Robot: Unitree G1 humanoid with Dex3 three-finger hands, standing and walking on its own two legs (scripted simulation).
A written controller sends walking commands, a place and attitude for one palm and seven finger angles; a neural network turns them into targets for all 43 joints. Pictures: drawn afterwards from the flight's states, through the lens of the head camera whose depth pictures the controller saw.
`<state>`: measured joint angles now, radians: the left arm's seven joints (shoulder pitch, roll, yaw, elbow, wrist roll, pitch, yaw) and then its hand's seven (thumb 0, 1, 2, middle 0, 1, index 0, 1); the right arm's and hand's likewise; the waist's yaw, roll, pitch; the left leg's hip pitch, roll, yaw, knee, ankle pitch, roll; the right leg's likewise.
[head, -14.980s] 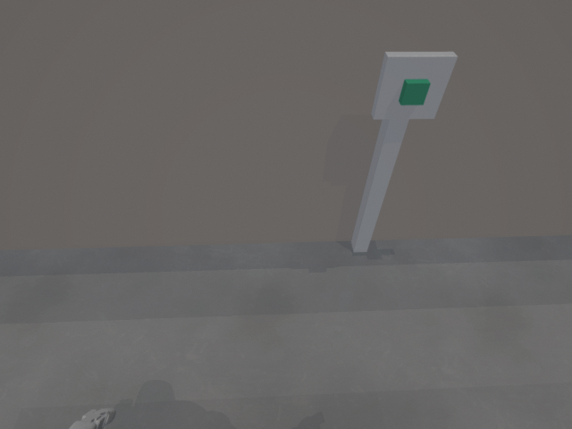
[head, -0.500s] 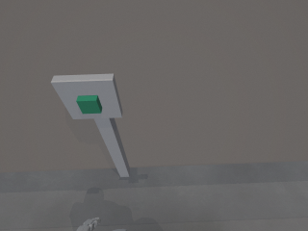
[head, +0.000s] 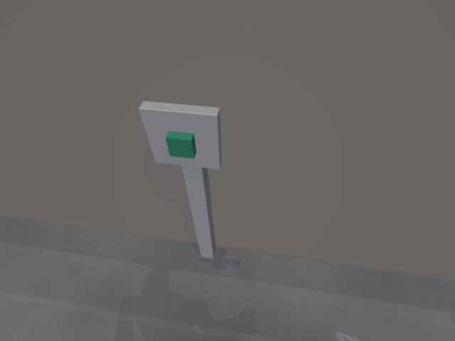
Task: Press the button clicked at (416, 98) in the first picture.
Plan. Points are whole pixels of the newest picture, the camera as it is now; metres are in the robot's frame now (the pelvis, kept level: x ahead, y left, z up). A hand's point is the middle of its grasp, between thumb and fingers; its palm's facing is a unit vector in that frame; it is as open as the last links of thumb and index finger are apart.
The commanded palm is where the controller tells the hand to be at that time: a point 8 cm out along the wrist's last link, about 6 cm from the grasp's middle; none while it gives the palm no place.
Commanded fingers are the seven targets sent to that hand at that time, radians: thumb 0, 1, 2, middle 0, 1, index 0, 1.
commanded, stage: come to a stop and stand still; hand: left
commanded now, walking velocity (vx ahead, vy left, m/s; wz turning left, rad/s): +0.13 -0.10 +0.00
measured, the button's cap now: (182, 144) +0.52 +0.20 +0.01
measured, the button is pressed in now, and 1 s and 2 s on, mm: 0 0 0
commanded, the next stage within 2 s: look again from close up in 1.04 s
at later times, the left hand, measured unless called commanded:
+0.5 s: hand out of the picture +0.04 +0.20 -0.19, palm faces -0.01 -0.98 -0.22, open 7.3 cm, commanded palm none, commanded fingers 0.00 0.90 0.90 -0.20 -0.30 -0.20 -0.30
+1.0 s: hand out of the picture +0.09 +0.20 -0.18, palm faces +0.01 -0.97 -0.24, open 7.3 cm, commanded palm none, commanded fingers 0.00 0.90 0.90 -0.20 -0.30 -0.20 -0.30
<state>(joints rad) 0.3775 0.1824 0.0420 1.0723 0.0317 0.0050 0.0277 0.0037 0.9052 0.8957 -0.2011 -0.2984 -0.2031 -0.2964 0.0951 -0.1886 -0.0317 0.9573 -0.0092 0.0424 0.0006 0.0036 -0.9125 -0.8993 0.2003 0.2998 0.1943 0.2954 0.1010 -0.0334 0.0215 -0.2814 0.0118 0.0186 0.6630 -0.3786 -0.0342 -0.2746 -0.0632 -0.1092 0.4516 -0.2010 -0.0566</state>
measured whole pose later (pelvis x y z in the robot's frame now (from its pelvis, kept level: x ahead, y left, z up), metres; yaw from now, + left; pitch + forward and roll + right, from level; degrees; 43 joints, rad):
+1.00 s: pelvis +0.06 +0.02 -0.02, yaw -1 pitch +1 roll +1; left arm 0.23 0.16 0.01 1.08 0.00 -0.02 0.04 0.00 0.92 0.90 -0.20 -0.30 -0.20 -0.30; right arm 0.26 -0.17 0.01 1.09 -0.01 -0.01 -0.04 0.01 -0.92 -0.90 0.20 0.30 0.20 0.30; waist -0.01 0.02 0.03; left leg -0.12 0.02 0.07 0.49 -0.39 -0.01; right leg -0.19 0.00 -0.05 0.56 -0.39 -0.03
